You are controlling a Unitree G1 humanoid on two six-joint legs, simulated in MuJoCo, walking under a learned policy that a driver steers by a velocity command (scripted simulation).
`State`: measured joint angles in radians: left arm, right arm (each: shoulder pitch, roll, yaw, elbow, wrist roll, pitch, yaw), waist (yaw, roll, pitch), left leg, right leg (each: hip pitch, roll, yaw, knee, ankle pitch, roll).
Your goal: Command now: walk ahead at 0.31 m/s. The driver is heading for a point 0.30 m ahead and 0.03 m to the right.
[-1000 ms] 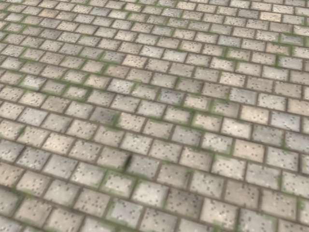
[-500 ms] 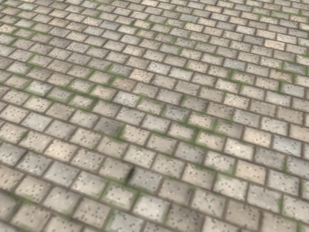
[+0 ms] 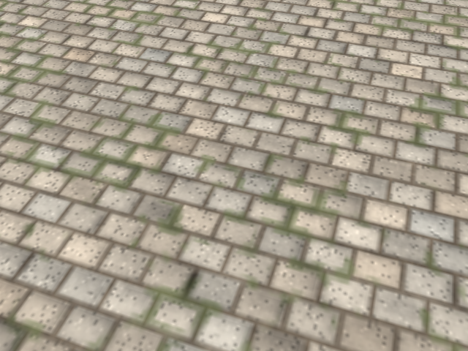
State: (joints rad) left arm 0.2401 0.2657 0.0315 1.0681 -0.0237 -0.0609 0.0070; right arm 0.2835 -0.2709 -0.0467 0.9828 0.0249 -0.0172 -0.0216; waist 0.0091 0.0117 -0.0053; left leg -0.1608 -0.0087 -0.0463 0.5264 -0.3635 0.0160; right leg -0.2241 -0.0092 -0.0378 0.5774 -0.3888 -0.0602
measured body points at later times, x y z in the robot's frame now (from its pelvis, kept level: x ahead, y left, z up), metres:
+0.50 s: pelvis +0.19 +0.01 -0.01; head +0.23 +0.01 +0.44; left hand +0.15 +0.27 -0.15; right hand +0.39 -0.23 -0.11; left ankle +0.30 +0.10 -0.73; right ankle +0.01 -0.11 -0.67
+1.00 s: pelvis +0.28 -0.01 +0.01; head +0.30 -0.02 +0.46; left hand +0.33 +0.25 -0.14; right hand +0.35 -0.27 -0.14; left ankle +0.30 +0.10 -0.73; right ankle +0.26 -0.13 -0.73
